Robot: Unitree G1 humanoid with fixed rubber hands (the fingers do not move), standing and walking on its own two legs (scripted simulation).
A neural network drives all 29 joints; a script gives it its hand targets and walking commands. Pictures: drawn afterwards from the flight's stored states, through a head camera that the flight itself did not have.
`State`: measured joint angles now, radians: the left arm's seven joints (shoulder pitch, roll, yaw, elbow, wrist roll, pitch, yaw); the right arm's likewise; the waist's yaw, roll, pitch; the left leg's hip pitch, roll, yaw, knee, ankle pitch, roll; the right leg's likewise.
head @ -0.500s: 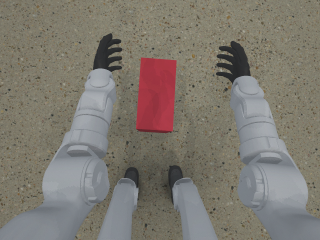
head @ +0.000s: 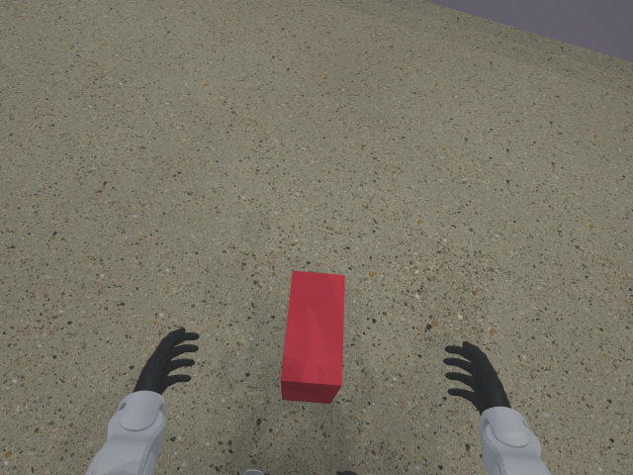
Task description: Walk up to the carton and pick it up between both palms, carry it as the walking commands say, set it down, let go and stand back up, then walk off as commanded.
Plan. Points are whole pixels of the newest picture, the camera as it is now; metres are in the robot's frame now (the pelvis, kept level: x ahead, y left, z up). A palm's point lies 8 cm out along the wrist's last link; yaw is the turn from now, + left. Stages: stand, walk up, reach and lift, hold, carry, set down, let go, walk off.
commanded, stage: let go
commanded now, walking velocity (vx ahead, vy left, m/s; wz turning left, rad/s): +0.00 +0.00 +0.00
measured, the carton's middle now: (312, 340) +0.48 -0.02 -0.61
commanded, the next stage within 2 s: stand in 0.62 s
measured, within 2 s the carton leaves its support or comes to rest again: neither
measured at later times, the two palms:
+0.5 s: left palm (126, 455) +0.17 +0.21 -0.05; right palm (530, 469) +0.17 -0.25 -0.05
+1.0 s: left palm (86, 448) +0.18 +0.26 -0.07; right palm (562, 470) +0.17 -0.30 -0.07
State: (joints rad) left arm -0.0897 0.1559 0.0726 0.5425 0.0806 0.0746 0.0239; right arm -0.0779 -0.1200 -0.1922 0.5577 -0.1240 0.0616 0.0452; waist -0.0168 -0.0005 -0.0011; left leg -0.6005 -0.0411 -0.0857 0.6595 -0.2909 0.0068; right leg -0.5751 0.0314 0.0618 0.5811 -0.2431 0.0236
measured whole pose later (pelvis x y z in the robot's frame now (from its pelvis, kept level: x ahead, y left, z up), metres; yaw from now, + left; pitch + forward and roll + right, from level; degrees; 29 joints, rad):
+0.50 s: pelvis +0.01 -0.01 +0.02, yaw +0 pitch -5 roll -1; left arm 0.20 0.20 0.03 0.46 0.07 0.11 -0.05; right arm 0.20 -0.14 -0.14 0.45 -0.12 0.12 0.08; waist -0.02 0.00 0.09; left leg -0.15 -0.03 -0.09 0.52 -0.28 0.01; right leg -0.13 0.03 0.06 0.46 -0.24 0.02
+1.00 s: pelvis +0.05 -0.02 +0.01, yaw +0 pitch -1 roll +0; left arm 0.20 0.33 0.04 0.70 0.07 0.02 0.01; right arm 0.20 -0.27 -0.13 0.73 -0.12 0.04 0.01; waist -0.02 0.00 -0.01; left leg -0.17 -0.04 -0.09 0.52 -0.33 0.01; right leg -0.19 0.03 0.06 0.52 -0.32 0.00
